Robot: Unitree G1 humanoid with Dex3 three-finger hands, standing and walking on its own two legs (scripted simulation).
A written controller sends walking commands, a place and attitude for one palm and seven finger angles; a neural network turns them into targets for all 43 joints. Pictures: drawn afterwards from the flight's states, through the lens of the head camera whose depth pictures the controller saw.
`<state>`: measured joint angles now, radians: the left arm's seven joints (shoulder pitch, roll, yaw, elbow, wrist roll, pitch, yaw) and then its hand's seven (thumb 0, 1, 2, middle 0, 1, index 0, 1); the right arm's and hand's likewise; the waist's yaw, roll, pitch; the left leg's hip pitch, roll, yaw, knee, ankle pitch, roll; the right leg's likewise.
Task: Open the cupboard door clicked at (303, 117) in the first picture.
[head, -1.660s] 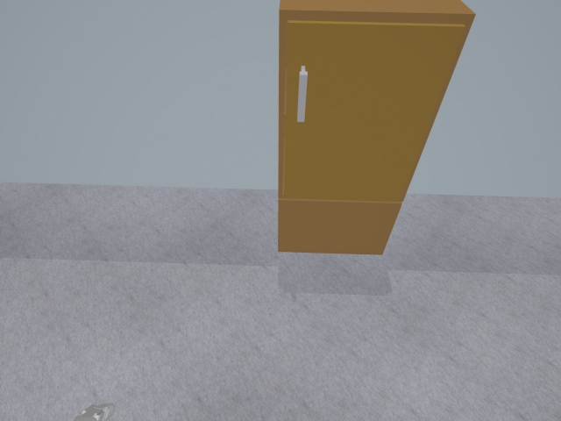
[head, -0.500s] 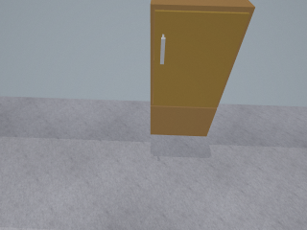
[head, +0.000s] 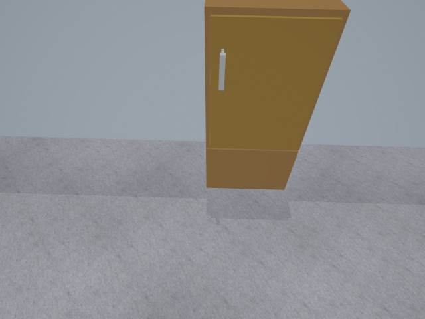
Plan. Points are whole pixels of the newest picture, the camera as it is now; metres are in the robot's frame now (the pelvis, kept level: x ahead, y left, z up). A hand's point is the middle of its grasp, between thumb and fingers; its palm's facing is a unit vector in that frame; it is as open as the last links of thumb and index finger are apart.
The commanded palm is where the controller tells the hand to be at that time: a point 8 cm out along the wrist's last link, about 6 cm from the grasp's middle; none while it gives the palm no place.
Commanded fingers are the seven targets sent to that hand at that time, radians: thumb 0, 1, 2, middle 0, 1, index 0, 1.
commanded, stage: walk to a spot facing it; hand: left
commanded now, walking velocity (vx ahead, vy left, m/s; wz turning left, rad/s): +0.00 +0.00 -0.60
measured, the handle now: (222, 69) +0.92 +0.03 +0.01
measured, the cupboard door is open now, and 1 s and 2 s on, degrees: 0 0 0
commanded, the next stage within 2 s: turn to face it in 1.78 s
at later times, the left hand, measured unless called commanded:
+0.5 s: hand out of the picture +0.04 +0.16 -0.17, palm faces -0.17 -0.95 -0.27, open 7.3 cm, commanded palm none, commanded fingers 0.00 0.90 0.90 -0.20 -0.30 -0.20 -0.30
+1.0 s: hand out of the picture +0.11 +0.21 -0.18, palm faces -0.41 -0.88 -0.23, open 7.3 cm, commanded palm none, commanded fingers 0.00 0.90 0.90 -0.20 -0.30 -0.20 -0.30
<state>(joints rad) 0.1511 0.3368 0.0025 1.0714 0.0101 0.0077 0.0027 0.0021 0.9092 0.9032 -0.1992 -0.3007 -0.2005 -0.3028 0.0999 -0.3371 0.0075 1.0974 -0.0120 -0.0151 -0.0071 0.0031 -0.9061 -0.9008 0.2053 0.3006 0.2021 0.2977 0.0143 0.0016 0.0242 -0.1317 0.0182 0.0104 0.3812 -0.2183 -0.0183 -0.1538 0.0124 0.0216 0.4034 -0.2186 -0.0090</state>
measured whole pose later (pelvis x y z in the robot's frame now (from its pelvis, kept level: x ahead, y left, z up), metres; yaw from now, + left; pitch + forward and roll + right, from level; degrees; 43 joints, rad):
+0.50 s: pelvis -0.04 -0.03 -0.01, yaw -14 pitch -1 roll +2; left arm 0.27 0.19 0.04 0.93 0.01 0.04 0.00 0.00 0.91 0.90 -0.20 -0.30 -0.20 -0.30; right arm 0.15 -0.24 -0.05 0.97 -0.02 0.05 -0.01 0.01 -0.91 -0.90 0.20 0.30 0.20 0.30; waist 0.03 0.02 0.09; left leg -0.48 0.05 0.01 1.13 -0.38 -0.06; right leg -0.32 0.07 0.02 0.58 -0.25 -0.09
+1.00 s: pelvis -0.05 +0.04 -0.01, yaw -31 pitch +0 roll +0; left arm 0.25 0.28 0.10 0.91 0.03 0.08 -0.02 0.00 0.91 0.90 -0.20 -0.30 -0.20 -0.30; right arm 0.19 -0.20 -0.02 0.90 -0.01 0.02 -0.03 0.00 -0.91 -0.90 0.20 0.30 0.20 0.30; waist 0.03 -0.06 0.01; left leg -0.20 0.01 0.02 0.48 -0.28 0.02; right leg -0.54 0.12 0.12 0.98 -0.36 0.05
